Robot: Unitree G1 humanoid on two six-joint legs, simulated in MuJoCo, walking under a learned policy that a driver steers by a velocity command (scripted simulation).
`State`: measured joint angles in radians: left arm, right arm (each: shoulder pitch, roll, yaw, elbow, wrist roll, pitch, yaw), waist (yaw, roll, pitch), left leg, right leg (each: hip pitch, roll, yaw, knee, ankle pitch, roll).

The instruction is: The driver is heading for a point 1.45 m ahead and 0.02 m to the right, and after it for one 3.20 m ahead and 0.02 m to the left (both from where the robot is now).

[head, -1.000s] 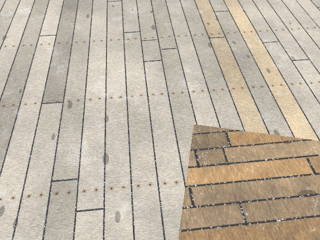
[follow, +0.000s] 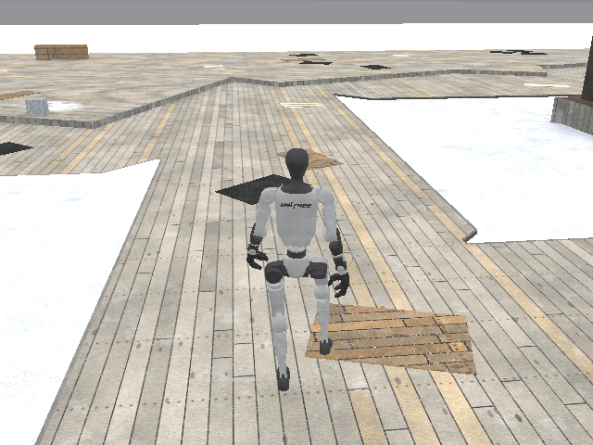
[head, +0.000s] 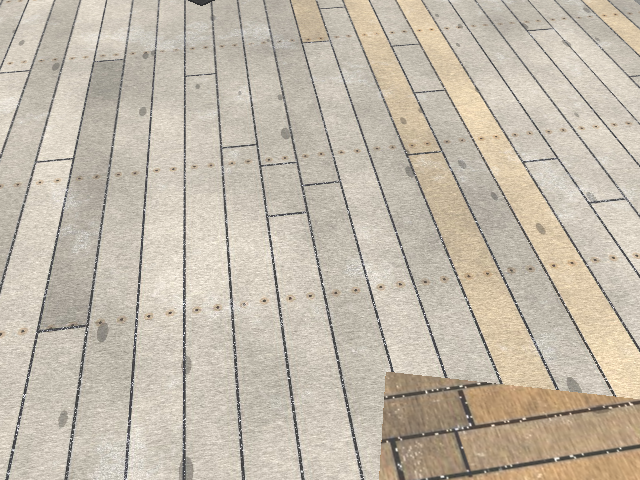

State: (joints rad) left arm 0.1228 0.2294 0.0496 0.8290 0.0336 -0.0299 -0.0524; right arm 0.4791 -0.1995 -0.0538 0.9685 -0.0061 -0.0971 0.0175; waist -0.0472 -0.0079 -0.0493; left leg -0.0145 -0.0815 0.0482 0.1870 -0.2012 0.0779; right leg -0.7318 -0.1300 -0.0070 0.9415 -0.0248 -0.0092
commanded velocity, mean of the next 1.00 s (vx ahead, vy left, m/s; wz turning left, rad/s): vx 0.97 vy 0.00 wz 0.00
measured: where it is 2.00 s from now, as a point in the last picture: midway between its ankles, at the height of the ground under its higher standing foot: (338, 118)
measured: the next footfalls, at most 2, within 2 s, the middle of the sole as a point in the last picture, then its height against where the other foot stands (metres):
right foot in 0.24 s outside the picture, level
left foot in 0.74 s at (328, 364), level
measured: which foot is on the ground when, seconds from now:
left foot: down 0.00-0.24, up 0.26-0.72, down 0.74-1.00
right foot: up 0.00-0.22, down 0.24-0.76, up 0.78-1.00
